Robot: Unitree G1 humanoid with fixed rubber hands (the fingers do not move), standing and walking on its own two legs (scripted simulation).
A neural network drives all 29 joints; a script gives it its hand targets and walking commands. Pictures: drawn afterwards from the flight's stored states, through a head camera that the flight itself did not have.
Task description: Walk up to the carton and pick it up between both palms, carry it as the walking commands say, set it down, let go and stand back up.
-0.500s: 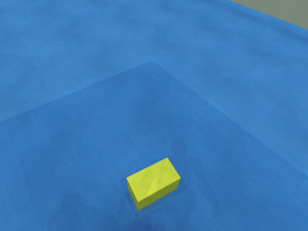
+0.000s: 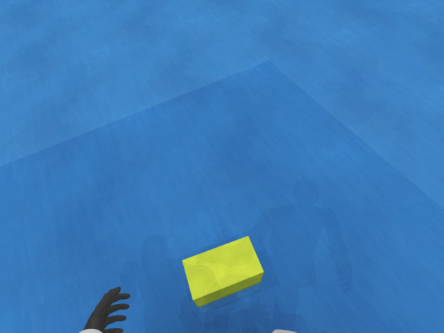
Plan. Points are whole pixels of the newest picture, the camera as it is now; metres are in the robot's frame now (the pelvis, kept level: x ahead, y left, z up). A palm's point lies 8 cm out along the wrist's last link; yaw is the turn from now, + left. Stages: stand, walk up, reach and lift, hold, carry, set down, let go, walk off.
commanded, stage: walk up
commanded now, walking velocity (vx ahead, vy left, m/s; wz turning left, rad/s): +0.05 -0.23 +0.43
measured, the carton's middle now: (223, 271) +0.39 +0.01 -0.68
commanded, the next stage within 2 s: none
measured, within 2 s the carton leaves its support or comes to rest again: neither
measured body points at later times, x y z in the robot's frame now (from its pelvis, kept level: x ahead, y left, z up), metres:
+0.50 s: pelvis +0.02 -0.06 +0.00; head +0.07 -0.04 +0.45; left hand +0.06 +0.21 -0.14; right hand +0.21 -0.29 -0.11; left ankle +0.04 +0.03 -0.73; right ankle +0.00 -0.20 -0.68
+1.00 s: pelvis -0.01 -0.03 +0.00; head +0.02 -0.02 +0.45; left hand -0.04 +0.26 -0.14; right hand +0.16 -0.25 -0.13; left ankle -0.04 +0.11 -0.74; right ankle +0.01 -0.21 -0.73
